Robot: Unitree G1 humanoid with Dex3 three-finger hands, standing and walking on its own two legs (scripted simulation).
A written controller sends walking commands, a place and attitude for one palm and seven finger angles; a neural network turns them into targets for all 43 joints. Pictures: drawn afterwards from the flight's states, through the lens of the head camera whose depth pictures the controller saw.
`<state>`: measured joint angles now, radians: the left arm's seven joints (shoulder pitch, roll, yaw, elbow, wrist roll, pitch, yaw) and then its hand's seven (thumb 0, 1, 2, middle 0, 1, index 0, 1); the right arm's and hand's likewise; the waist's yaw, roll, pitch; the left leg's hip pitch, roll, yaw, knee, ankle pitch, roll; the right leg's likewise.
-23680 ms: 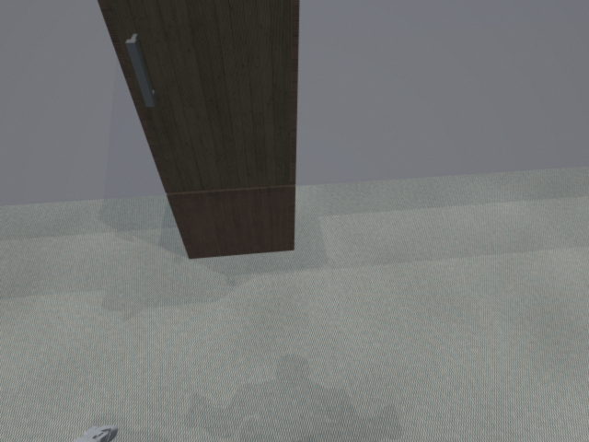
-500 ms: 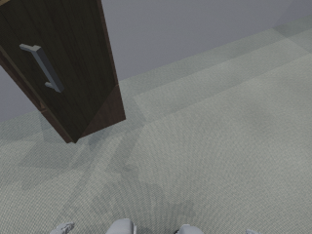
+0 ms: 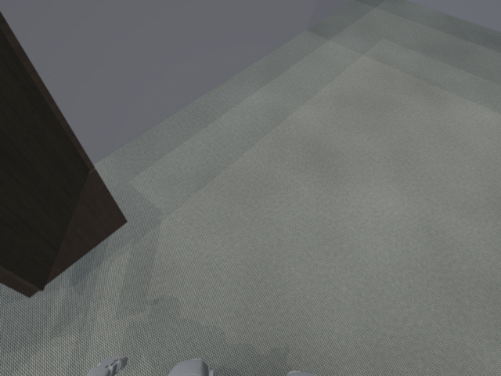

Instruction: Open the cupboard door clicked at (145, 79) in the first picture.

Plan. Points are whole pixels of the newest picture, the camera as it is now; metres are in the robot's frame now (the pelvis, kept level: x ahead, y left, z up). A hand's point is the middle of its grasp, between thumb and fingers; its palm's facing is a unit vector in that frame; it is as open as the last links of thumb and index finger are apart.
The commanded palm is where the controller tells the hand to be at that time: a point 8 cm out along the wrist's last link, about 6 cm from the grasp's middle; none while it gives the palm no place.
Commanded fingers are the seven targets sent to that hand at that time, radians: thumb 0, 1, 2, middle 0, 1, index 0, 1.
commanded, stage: walk to a spot facing it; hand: left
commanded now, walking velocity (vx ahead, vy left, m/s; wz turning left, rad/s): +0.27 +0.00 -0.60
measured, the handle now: out of the picture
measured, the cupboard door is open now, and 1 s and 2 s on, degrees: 41 41 41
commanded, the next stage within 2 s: turn to face it in 1.72 s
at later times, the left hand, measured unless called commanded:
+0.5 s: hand (197, 327) +0.22 +0.11 -0.15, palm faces -0.31 -0.92 -0.22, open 7.4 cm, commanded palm none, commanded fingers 0.00 0.90 0.90 -0.20 -0.30 -0.20 -0.30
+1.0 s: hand (274, 233) +0.42 -0.04 -0.16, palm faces -0.47 -0.86 -0.20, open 7.4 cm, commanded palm none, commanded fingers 0.00 0.90 0.90 -0.20 -0.30 -0.20 -0.30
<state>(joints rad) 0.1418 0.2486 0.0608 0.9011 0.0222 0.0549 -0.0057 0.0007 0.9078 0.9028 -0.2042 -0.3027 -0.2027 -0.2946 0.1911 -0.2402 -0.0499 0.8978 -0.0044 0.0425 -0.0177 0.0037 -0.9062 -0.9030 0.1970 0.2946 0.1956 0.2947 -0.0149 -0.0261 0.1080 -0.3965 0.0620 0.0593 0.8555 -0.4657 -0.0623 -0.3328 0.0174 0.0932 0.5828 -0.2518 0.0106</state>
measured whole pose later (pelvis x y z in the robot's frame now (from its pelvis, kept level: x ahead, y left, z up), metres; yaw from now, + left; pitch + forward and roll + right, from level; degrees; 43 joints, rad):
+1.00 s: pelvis +0.22 -0.14 -0.01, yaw -28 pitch +0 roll +0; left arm 0.09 0.21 0.07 0.95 0.02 -0.04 -0.04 0.00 0.91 0.90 -0.20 -0.30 -0.20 -0.29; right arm 0.40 -0.18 -0.03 1.08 -0.03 0.00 0.02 0.00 -0.90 -0.90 0.20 0.30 0.20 0.30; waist -0.04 0.01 0.09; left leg -0.30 0.14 0.08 0.92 -0.50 -0.02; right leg -0.38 -0.04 -0.07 0.61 -0.24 -0.04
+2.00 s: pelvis +0.59 -0.40 +0.00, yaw -23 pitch +1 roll +1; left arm 0.16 0.19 0.05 1.01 0.02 -0.03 -0.03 0.00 0.92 0.90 -0.20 -0.30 -0.20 -0.29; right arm 0.28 -0.16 -0.03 1.04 -0.02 -0.02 0.00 0.00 -0.91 -0.90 0.20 0.29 0.20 0.29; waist -0.01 0.00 0.06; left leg -0.27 0.05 0.05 0.57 -0.30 -0.03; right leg -0.36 -0.09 -0.09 0.62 -0.28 0.03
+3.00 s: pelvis +0.71 -0.49 +0.00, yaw +14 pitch +1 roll +0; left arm 0.16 0.24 0.07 0.91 0.01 0.06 0.01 0.01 0.91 0.90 -0.20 -0.30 -0.20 -0.29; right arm 0.11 -0.23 -0.05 0.88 -0.02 0.04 0.01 0.00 -0.90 -0.90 0.20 0.29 0.20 0.29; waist 0.02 -0.01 0.14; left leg -0.33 0.00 0.00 0.59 -0.27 0.02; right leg -0.47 -0.09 -0.04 1.08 -0.48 0.09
